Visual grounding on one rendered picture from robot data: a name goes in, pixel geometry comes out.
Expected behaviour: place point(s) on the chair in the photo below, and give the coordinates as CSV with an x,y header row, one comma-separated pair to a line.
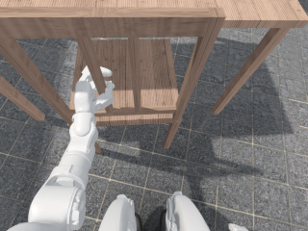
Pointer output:
x,y
143,70

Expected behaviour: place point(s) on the robot right shin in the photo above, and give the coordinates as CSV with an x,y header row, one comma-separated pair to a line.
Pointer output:
x,y
171,226

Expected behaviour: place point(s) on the robot left thigh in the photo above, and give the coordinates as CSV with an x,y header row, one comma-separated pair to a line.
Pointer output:
x,y
119,214

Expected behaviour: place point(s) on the table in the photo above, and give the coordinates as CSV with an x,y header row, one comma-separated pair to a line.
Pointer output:
x,y
278,15

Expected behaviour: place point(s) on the robot left hand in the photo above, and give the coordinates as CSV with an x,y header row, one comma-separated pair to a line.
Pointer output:
x,y
85,91

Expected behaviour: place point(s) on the robot left forearm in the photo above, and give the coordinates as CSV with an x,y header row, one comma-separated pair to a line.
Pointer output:
x,y
73,169

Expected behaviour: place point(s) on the left robot upper arm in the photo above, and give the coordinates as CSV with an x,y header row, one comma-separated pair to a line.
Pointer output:
x,y
56,208

